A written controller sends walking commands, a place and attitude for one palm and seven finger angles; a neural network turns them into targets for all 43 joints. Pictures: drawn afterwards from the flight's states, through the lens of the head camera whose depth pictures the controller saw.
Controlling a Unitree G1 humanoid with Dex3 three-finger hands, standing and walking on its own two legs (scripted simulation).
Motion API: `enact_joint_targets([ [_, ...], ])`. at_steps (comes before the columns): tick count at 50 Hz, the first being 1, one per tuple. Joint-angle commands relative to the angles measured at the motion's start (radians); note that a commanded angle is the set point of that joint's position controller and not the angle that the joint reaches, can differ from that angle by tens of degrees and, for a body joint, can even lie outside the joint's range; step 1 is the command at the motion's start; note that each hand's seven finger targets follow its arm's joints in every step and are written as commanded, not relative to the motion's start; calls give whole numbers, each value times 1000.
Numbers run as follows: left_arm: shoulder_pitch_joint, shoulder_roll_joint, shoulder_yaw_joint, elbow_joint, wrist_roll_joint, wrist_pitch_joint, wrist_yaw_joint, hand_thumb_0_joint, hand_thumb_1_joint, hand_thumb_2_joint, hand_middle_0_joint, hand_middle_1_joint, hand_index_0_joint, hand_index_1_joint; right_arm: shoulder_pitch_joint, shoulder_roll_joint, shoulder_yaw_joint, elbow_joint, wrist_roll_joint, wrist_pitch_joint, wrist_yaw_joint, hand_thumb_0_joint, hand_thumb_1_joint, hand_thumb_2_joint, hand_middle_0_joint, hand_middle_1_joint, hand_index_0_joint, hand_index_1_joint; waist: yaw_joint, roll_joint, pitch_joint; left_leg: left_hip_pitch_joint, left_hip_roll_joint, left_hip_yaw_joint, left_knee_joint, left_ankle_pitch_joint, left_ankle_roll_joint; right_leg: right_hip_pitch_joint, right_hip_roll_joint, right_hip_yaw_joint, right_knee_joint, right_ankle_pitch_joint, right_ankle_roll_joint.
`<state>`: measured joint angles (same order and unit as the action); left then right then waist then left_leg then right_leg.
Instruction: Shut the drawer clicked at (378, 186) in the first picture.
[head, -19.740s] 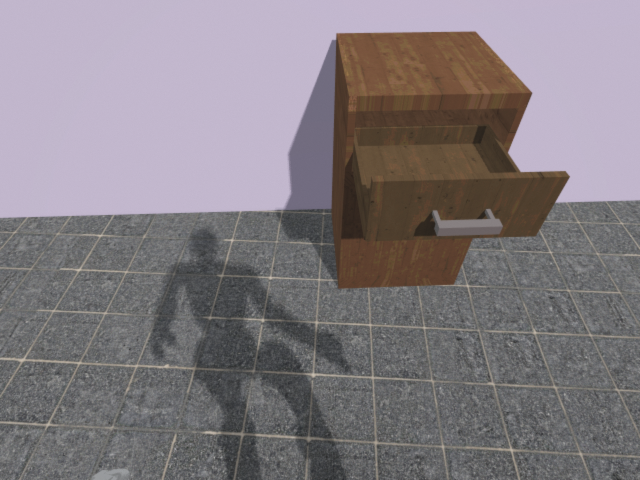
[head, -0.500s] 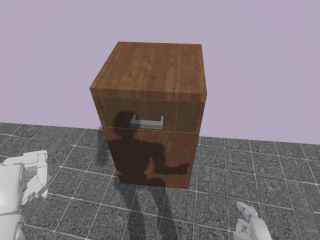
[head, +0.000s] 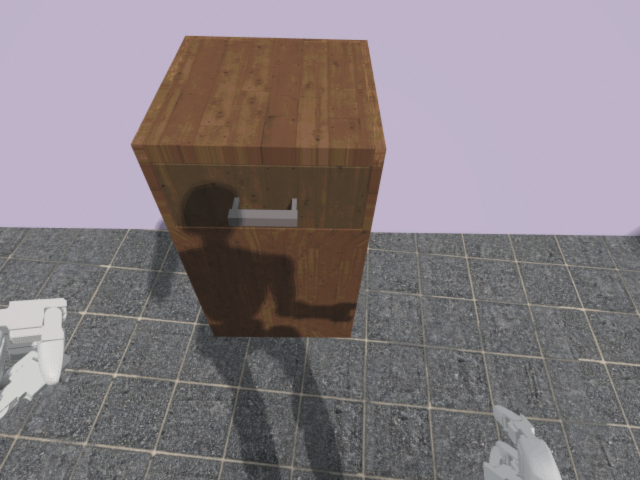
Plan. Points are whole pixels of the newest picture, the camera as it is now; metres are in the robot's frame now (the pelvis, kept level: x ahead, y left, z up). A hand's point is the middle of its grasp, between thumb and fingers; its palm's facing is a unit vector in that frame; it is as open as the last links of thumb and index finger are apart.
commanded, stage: step back with the hand held close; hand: left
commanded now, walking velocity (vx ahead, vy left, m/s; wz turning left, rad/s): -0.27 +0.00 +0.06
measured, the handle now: (264, 210) +0.62 +0.15 -0.11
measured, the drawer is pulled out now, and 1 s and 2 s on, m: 0.00 0.00 0.00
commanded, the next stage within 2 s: stop stepping back and stand still in 1.00 s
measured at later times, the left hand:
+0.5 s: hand (11, 419) +0.14 +0.24 +0.16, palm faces +0.33 -0.79 -0.52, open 3.3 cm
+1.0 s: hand out of the picture +0.02 +0.17 +0.19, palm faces +0.22 -0.75 -0.62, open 3.2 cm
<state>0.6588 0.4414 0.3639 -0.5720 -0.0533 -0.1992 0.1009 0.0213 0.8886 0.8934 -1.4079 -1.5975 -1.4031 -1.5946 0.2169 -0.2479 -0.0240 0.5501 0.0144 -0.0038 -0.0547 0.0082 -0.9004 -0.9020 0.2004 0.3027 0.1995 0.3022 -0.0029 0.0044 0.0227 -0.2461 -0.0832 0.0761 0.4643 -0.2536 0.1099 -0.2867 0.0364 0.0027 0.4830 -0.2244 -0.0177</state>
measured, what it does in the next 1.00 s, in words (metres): walks backwards: right foot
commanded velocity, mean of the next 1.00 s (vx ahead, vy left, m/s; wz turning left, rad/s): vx -0.36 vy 0.00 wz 0.05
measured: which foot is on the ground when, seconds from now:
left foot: down 0.00-0.90, up 0.92-1.00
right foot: down 0.00-0.44, up 0.46-0.80, down 0.82-1.00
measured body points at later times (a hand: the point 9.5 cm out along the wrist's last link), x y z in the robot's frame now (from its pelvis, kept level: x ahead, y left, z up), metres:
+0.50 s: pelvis -0.05 +0.00 +0.00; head -0.02 +0.03 +0.44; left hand +0.12 +0.28 +0.19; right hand +0.12 -0.25 -0.08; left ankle -0.01 +0.04 -0.74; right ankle -0.05 -0.13 -0.72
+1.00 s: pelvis -0.17 -0.06 +0.00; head -0.14 -0.05 +0.45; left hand +0.00 +0.21 +0.23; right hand -0.01 -0.30 -0.09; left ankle -0.11 +0.04 -0.70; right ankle -0.25 -0.14 -0.74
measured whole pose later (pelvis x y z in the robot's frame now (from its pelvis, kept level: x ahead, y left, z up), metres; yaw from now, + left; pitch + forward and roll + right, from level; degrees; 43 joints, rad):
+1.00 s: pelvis -0.17 -0.06 +0.00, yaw -3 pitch +4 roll +1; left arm 0.76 0.54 0.53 -0.68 -0.09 -0.31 0.08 0.02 0.88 0.89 -1.41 -1.60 -1.41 -1.59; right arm 0.18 -0.19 -0.01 0.61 0.02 -0.02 -0.03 0.01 -0.90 -0.90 0.20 0.30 0.20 0.30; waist 0.02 -0.05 -0.01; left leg -0.56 -0.02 0.04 0.80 -0.36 0.01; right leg -0.17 0.04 0.00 0.43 -0.34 -0.05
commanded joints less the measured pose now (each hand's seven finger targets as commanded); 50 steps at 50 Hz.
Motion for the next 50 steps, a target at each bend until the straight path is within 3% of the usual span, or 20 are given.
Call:
enact_joint_targets([
  [1, -3, 122, 137, -187, -5, -68, 28, 0, 900, 900, -1400, -1600, -1400, -1600, -95, -118, -42, -161, -16, -77, -16, 0, -900, -900, 200, 300, 200, 300, 14, 116, -156, -61, 262, -240, -138, 416, -45, 145, -38, 55, 126, 74, 11],
  [5, -57, 88, 116, -114, 11, -65, 27, 0, 900, 900, -1400, -1600, -1400, -1600, -100, -125, -47, -148, -20, -86, -19, 0, -900, -900, 200, 300, 200, 300, 3, 52, -45, -260, 292, -270, -206, 59, 2, 190, -32, 82, 155, 8, 14],
  [8, -97, 90, 118, -116, 24, -70, 29, 0, 900, 900, -1400, -1600, -1400, -1600, -101, -132, -47, -158, -14, -84, -22, 0, -900, -900, 200, 300, 200, 300, -6, -9, -30, -391, 236, -267, -183, -183, 12, 269, -47, 150, 104, 177, 6],
  [10, -101, 89, 111, -123, 24, -75, 28, 0, 900, 900, -1400, -1600, -1400, -1600, -96, -122, -47, -161, -8, -81, -16, 0, -900, -900, 200, 300, 200, 300, -10, -95, -45, -353, 178, -229, -97, -236, 3, 207, -94, 218, 16, 138, -10],
  [12, -102, 95, 102, -161, 17, -87, 32, 0, 900, 900, -1400, -1600, -1400, -1600, -85, -116, -49, -158, -11, -82, -7, 0, -900, -900, 200, 300, 200, 300, -17, -133, -61, -228, 128, -199, 2, -196, -23, 66, -155, 281, -102, 21, -49],
  [15, -83, 114, 107, -239, 10, -108, 45, 0, 900, 900, -1400, -1600, -1400, -1600, -79, -114, -45, -158, -12, -85, -1, 0, -900, -900, 200, 300, 200, 300, -25, -50, -111, -127, 123, -199, 35, -116, -38, -3, -175, 268, -127, -10, -68],
  [20, -29, 164, 177, -297, 33, -120, 52, 0, 900, 900, -1400, -1600, -1400, -1600, -109, -117, -38, -174, -18, -108, -22, 0, -900, -900, 200, 300, 200, 300, 3, 206, -195, -313, 292, -341, -215, -39, 12, 261, 12, 59, 213, 129, 27],
  [22, -53, 158, 182, -292, 33, -123, 48, 0, 900, 900, -1400, -1600, -1400, -1600, -99, -117, -43, -167, -31, -118, -24, 0, -900, -900, 200, 300, 200, 300, 4, 208, -168, -339, 342, -365, -252, -43, 32, 230, 25, 60, 319, -39, 25],
  [24, -46, 144, 188, -252, 31, -121, 47, 0, 900, 900, -1400, -1600, -1400, -1600, -96, -112, -51, -152, -37, -129, -25, 0, -900, -900, 200, 300, 200, 300, 4, 138, -122, -325, 363, -369, -244, -5, 53, 182, 28, 70, 333, -127, 23],
  [28, -4, 88, 139, -164, 13, -130, 33, 0, 900, 900, -1400, -1600, -1400, -1600, -79, -111, -56, -105, -38, -145, -18, 0, -900, -900, 200, 300, 200, 300, -3, 74, -87, -105, 342, -314, -176, 278, 34, 35, 12, 48, 168, -175, 17],
  [33, -47, 120, 110, -262, 10, -159, 19, 0, 900, 900, -1400, -1600, -1400, -1600, -63, -115, -54, -53, -51, -172, 10, 0, -900, -900, 200, 300, 200, 300, 12, 180, -299, 364, 316, -249, -69, 866, -13, -102, 15, 30, 66, -188, 20],
  [36, -16, 165, 149, -363, -7, -155, 21, 0, 900, 900, -1400, -1600, -1400, -1600, -78, -111, -48, -74, -47, -172, 25, 0, -900, -900, 200, 300, 200, 300, 27, 213, -423, 444, 317, -218, -51, 868, 5, -72, 12, 25, 72, -207, 30],
  [39, 93, 220, 236, -410, -41, -136, 23, 0, 900, 900, -1400, -1600, -1400, -1600, -109, -101, -36, -111, -42, -158, 33, 0, -900, -900, 200, 300, 200, 300, 51, 200, -471, 349, 323, -221, -63, 735, 4, 28, 3, 17, 11, -181, 28],
  [42, 148, 256, 308, -395, -69, -141, 9, 0, 900, 900, -1400, -1600, -1400, -1600, -162, -100, -30, -152, -31, -123, 33, 0, -900, -900, 200, 300, 200, 300, 57, 154, -378, 115, 281, -150, -44, 410, -34, 140, -39, -5, -128, -12, 22],
  [43, 166, 276, 339, -372, -72, -145, 7, 0, 900, 900, -1400, -1600, -1400, -1600, -164, -93, -26, -159, -23, -109, 33, 0, -900, -900, 200, 300, 200, 300, 45, 62, -356, 34, 224, -102, 0, 221, -63, 160, -88, 18, -166, 106, 14],
  [44, 163, 250, 324, -328, -79, -150, 6, 0, 900, 900, -1400, -1600, -1400, -1600, -150, -64, -23, -166, -2, -89, 31, 0, -900, -900, 200, 300, 200, 300, 25, -166, -293, -10, 122, -26, 149, 46, -99, 75, -215, 146, -247, 255, 12],
  [45, 149, 218, 307, -255, -81, -145, 6, 0, 900, 900, -1400, -1600, -1400, -1600, -152, -76, -43, -157, 24, -80, 26, 0, -900, -900, 200, 300, 200, 300, 33, -299, -212, -128, 47, -28, 383, -112, -118, 7, -325, 227, -267, 348, -21],
  [47, 120, 201, 304, -144, -62, -119, 15, 0, 900, 900, -1400, -1600, -1400, -1600, -178, -55, -42, -121, 20, -80, 15, 0, -900, -900, 200, 300, 200, 300, 18, -216, -132, -280, 69, -96, 536, -204, -105, 23, -332, 135, -170, 608, -15],
  [48, 121, 170, 278, -77, -57, -102, 7, 0, 900, 900, -1400, -1600, -1400, -1600, -210, -39, -28, -131, 12, -77, 8, 0, -900, -900, 200, 300, 200, 300, 16, -170, -118, -303, 81, -80, 445, -203, -103, 70, -322, 154, -126, 733, -31],
  [50, 8, 138, 199, -28, -20, -91, 16, 0, 900, 900, -1400, -1600, -1400, -1600, -213, -40, -6, -99, 3, -66, -25, 0, -900, -900, 200, 300, 200, 300, -4, -83, -48, -221, 66, -20, 250, -107, -116, 80, -224, 61, -59, 875, -22],
])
